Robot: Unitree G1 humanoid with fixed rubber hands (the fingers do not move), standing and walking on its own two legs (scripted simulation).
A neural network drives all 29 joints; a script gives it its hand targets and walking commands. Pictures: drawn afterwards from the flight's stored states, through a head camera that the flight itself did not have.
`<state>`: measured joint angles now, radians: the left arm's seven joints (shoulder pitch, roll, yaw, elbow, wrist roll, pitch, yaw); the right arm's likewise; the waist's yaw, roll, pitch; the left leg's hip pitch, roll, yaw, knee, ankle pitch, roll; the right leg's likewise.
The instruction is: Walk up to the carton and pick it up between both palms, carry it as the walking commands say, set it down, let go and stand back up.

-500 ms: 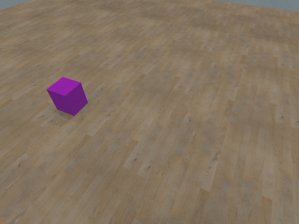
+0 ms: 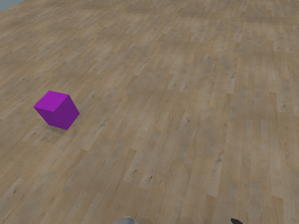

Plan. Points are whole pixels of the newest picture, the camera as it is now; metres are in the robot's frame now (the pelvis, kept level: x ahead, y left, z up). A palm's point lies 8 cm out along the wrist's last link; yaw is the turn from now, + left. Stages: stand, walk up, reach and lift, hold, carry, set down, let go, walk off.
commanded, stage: walk up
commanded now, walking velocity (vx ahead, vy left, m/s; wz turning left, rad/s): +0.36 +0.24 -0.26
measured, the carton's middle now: (58, 110) +1.13 +0.88 -0.66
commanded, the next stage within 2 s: none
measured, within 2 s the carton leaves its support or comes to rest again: neither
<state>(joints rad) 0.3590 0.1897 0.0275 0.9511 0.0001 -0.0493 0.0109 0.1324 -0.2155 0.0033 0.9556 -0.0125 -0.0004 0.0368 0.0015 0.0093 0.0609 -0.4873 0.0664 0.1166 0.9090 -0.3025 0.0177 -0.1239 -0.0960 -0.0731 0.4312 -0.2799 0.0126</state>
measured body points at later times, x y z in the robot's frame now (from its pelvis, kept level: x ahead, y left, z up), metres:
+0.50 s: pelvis +0.18 +0.11 -0.01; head +0.19 +0.13 +0.44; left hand +0.30 +0.33 -0.15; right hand +0.12 -0.14 -0.15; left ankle +0.14 +0.17 -0.75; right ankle +0.19 -0.06 -0.67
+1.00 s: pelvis +0.39 +0.04 -0.01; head +0.42 +0.03 +0.44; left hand +0.46 +0.29 -0.15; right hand +0.47 -0.20 -0.15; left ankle +0.39 +0.16 -0.68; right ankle +0.40 -0.07 -0.75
